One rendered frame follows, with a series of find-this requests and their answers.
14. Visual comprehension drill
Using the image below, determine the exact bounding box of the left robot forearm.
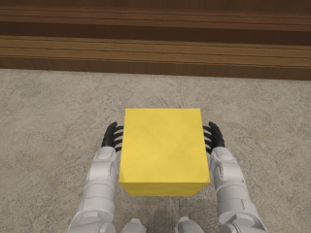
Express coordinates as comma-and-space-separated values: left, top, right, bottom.
66, 146, 119, 233

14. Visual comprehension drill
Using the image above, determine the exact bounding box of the robot left upper arm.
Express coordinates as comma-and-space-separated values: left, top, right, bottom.
67, 220, 117, 233

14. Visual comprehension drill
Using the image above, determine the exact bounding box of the robot right upper arm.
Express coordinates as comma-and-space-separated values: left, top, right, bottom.
218, 222, 266, 233

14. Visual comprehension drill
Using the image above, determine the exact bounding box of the robot left hand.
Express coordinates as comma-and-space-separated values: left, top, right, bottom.
101, 121, 124, 152

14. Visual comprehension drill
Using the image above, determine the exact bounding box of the right robot forearm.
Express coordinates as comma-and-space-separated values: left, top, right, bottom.
209, 147, 268, 233

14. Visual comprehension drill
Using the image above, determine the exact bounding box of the robot right hand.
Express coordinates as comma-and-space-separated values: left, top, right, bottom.
202, 121, 225, 155

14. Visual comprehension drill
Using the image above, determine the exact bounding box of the carton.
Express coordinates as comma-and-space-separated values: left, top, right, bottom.
119, 108, 210, 197

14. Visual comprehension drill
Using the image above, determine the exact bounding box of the right robot thigh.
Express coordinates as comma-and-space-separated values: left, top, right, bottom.
174, 219, 204, 233

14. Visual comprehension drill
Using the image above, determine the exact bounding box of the robot right shin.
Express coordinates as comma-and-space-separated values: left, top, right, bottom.
179, 216, 189, 222

